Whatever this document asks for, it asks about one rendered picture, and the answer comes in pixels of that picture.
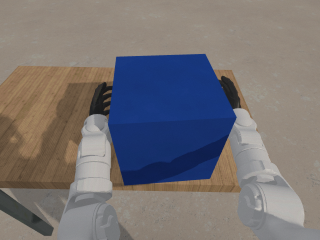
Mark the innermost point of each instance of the table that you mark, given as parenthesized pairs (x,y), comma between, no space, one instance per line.
(42,113)

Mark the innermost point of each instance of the robot right hand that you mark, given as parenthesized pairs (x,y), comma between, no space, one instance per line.
(230,92)

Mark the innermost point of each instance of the right robot forearm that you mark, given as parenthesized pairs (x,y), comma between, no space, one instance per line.
(250,155)

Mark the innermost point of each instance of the robot left hand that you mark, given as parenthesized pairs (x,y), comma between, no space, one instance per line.
(98,105)

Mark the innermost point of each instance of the right robot upper arm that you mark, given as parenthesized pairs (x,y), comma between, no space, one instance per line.
(273,212)

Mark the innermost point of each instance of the left robot forearm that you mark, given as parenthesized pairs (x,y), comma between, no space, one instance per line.
(92,175)

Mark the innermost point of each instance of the left robot upper arm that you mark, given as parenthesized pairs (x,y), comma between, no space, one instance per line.
(96,221)

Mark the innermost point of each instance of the carton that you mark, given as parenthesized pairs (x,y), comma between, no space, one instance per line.
(169,118)

